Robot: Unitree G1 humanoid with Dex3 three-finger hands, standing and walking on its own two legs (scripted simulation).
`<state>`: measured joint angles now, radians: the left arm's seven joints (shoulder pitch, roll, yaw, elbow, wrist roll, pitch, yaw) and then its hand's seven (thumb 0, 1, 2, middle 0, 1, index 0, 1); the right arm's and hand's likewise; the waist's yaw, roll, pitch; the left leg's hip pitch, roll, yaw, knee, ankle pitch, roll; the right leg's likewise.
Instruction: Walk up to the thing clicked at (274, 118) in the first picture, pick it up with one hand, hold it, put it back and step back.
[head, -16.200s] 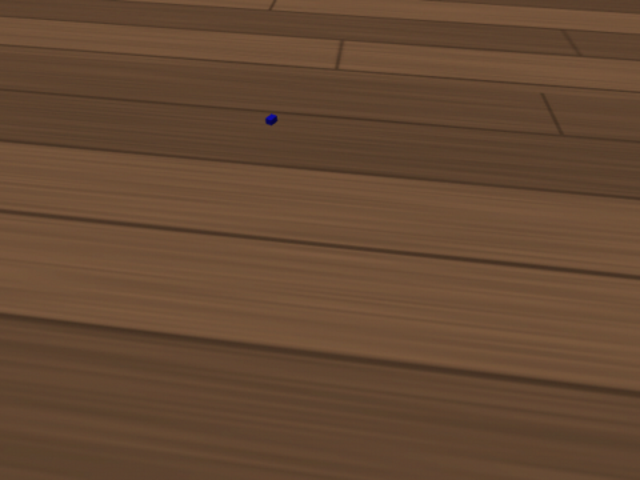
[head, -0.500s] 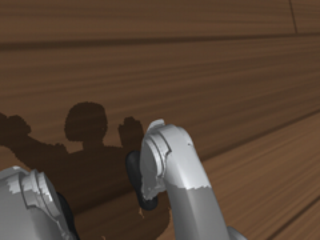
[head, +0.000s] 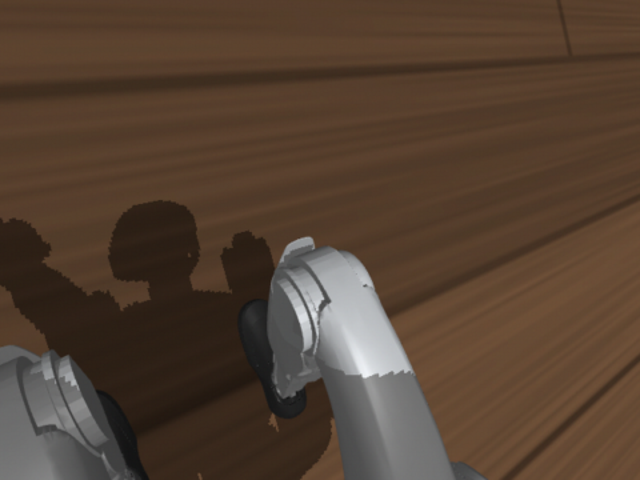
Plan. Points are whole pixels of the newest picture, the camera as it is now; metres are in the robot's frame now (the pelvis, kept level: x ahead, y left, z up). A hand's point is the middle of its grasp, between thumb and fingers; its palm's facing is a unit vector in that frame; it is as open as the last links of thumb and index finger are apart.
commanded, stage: approach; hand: left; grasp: from above
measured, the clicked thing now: out of the picture +0.49 +0.37 -0.32
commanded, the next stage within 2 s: rest palm in 0.78 s
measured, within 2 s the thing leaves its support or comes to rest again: neither
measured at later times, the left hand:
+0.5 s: hand out of the picture +0.47 +0.37 -0.21, palm faces -0.08 -0.42 -0.90, open 14.0 cm
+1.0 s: hand out of the picture +0.49 +0.35 -0.22, palm faces -0.07 -0.42 -0.90, open 13.2 cm
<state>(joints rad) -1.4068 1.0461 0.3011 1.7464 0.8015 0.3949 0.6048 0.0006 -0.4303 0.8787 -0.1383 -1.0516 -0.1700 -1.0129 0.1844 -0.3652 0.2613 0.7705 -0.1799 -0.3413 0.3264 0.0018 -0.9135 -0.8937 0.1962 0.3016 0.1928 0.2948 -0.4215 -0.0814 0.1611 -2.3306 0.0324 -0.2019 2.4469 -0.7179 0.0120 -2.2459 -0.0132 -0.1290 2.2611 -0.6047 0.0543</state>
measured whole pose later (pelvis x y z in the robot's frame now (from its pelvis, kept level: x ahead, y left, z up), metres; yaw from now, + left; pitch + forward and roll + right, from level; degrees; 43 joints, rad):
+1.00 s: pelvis +0.00 +0.00 +0.00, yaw +0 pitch +34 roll -13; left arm -1.39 1.04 0.36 1.69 0.78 0.41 0.64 0.00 -0.37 0.81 -0.16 -1.05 -0.21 -0.99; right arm 0.20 -0.37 0.27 0.71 -0.18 -0.31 0.36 0.00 -0.91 -0.90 0.20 0.30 0.19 0.29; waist -0.43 -0.08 0.18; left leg -2.33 0.04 -0.21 2.43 -0.73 0.00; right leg -2.25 -0.01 -0.14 2.25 -0.61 0.05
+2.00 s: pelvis +0.00 +0.00 +0.00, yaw -3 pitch +31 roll -17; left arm -1.41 1.20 0.28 1.80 0.75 0.34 0.69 0.00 -0.51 0.94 -0.09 -1.07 -0.10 -1.05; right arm 0.13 -0.40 0.40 0.64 -0.22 -0.31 0.34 0.01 -0.94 -0.91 0.20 0.30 0.19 0.29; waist -0.49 -0.16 0.29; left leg -2.32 0.03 -0.27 2.47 -0.73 0.01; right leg -2.21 0.01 -0.18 2.23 -0.60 0.07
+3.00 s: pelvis +0.00 +0.01 +0.00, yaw -4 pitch +31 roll -18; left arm -1.38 1.19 0.28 1.76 0.72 0.33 0.69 0.00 -0.25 0.82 -0.22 -1.06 -0.27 -1.00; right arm 0.12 -0.41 0.41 0.62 -0.21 -0.31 0.35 0.01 -0.93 -0.91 0.20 0.30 0.19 0.29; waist -0.49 -0.18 0.30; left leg -2.33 0.03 -0.28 2.48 -0.74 0.01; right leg -2.21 0.01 -0.19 2.24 -0.60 0.07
